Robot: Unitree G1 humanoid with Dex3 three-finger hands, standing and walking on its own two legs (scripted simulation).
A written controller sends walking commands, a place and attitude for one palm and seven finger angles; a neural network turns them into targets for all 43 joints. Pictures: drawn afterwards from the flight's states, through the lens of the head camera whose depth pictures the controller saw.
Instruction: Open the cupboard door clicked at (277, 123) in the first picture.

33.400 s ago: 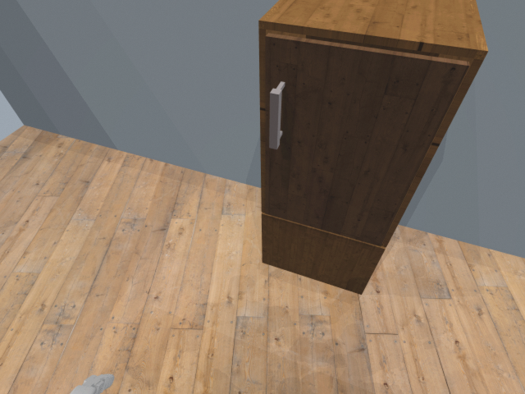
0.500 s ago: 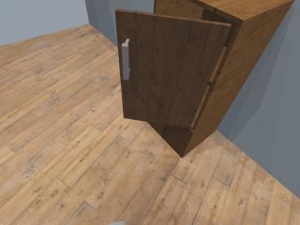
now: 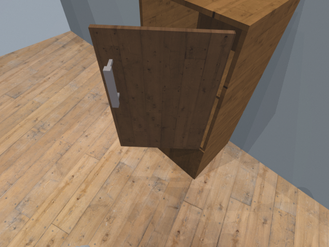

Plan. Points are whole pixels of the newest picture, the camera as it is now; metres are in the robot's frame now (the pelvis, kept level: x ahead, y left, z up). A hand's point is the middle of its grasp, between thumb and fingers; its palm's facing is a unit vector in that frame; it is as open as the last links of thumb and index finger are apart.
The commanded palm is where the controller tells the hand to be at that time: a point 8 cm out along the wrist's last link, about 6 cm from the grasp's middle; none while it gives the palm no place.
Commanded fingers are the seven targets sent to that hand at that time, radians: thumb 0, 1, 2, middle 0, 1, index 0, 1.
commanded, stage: come to a stop and stand still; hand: left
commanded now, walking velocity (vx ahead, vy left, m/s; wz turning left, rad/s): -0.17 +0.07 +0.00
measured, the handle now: (113, 84) +0.57 +0.18 +0.04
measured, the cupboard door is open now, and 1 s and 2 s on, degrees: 42 42 42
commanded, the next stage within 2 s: look again from close up in 0.56 s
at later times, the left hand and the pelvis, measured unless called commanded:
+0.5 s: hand out of the picture -0.02 +0.22 -0.16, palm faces +0.01 -0.96 -0.28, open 7.4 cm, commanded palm none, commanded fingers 0.00 0.90 0.90 -0.20 -0.30 -0.20 -0.30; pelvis -0.03 +0.02 +0.00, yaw -1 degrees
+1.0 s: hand out of the picture +0.02 +0.15 -0.16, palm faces -0.01 -0.97 -0.24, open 7.3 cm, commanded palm none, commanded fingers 0.00 0.90 0.90 -0.20 -0.30 -0.20 -0.30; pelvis +0.00 -0.03 +0.01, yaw +0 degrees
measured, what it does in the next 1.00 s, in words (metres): stands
